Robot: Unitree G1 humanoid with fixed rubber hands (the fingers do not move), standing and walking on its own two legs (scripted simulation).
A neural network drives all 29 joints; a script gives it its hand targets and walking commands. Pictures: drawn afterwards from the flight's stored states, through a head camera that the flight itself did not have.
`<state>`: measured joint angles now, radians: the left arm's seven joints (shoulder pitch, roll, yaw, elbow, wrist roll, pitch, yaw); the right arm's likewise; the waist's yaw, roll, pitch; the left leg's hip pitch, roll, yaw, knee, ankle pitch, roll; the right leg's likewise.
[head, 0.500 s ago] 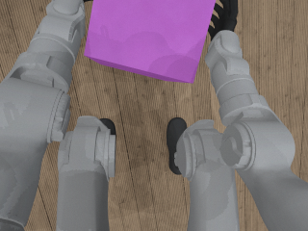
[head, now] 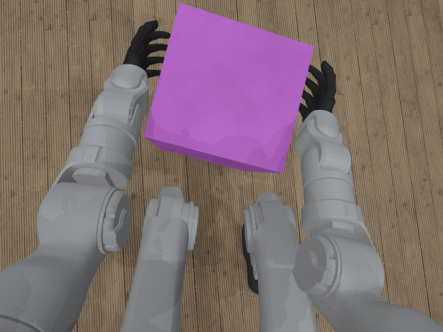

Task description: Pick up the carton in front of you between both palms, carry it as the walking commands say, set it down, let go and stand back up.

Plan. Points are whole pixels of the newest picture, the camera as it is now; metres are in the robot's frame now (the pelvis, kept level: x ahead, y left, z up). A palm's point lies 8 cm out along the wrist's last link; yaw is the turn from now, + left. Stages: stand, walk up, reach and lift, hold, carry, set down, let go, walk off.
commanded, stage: reach and lift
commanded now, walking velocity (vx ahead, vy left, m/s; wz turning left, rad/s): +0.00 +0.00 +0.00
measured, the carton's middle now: (221, 108) +0.49 +0.02 -0.16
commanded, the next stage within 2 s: none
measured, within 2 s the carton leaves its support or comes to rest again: neither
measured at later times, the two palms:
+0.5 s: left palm (108, 43) +0.47 +0.16 +0.07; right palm (384, 87) +0.45 -0.14 +0.08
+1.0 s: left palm out of the picture +0.43 +0.16 +0.23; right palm out of the picture +0.43 -0.14 +0.24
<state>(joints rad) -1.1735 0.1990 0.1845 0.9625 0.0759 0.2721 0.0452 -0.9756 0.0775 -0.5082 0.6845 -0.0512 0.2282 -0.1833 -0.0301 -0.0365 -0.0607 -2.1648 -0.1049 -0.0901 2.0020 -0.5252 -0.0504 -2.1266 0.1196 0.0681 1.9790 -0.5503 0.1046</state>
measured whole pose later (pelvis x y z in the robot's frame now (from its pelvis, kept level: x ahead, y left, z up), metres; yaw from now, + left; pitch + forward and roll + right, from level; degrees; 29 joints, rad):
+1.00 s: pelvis +0.09 -0.01 +0.27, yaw +3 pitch +23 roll +0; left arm -0.45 -0.07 0.28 0.65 0.18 0.28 0.05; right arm -0.40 0.16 -0.36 0.56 -0.17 0.26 -0.07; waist -0.02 -0.01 -0.23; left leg -1.00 -0.09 -0.14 1.02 -0.41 -0.03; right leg -0.98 0.08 0.13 1.01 -0.43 0.03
